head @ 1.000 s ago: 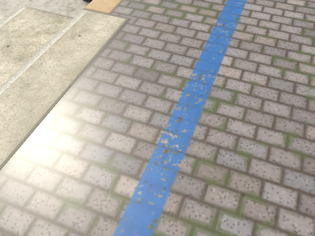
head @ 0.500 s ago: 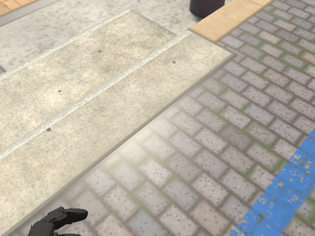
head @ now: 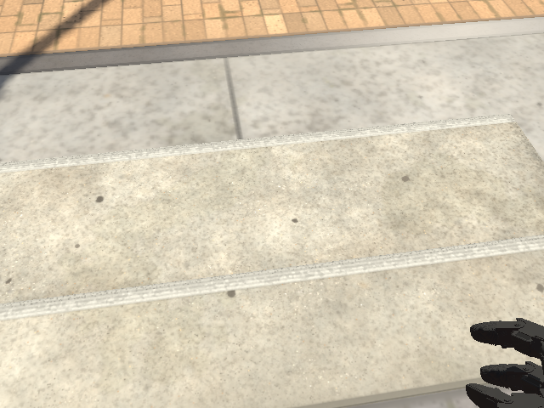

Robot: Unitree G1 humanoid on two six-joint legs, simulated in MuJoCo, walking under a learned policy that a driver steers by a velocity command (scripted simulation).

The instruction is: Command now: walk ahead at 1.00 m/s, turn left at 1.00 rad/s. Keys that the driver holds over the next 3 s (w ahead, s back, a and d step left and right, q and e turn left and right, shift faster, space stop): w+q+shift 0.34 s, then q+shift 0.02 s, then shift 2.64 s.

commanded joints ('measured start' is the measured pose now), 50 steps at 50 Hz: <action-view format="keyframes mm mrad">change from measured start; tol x32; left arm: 1 -87 105 7 -76 0 -25 8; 22 -511 3 -63 -381 13 39 -11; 27 -36 193 -2 -262 16 3 29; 50 -81 -11 -67 -134 -31 135 12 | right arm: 1 -73 5 17 -64 1 -9 18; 6 529 -138 -65 131 11 -20 -43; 50 133 -21 13 138 24 15 -109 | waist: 1 -76 -69 120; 9 -222 14 -345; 22 -157 -50 18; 29 -3 -211 -543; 33 -44 -90 -129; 50 -8 131 -69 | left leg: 1 205 -56 115 -184 59 46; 6 925 -188 40 -322 -146 150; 8 1315 149 -710 -521 -136 369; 17 432 -72 -472 -824 -19 233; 25 663 -97 -401 -409 751 -2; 26 646 -116 -371 -201 671 -36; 28 304 -308 -220 519 -587 -123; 29 268 -240 -267 553 -472 -112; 50 516 154 -380 -717 100 71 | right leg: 1 -187 -204 -28 -115 912 -64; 5 -114 -282 -10 447 1512 -75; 6 -284 -269 9 768 1311 -79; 7 -568 -67 18 1160 264 -48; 8 -947 27 156 1468 -127 2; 25 -271 53 241 288 496 -75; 28 336 -540 821 398 1505 -355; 36 -328 -285 439 115 1094 -308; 50 -329 -23 243 231 -46 -69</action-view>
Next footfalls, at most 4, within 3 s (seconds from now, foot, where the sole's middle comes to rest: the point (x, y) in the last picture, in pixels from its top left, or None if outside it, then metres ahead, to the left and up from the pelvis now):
0.14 left None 0.31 0.05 -0.76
0.52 right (281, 299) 0.75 0.05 -0.76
0.94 left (201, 320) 0.67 0.25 -0.76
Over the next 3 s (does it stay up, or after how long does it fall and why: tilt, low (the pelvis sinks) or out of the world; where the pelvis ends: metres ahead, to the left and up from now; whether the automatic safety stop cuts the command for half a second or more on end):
stays up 0.69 0.13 0.02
